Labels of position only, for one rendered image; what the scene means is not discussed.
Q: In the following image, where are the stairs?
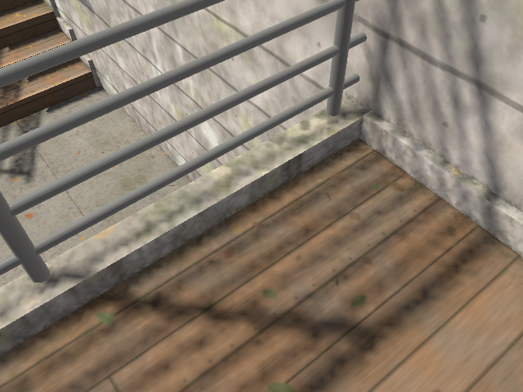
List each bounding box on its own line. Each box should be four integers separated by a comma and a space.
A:
0, 0, 96, 127

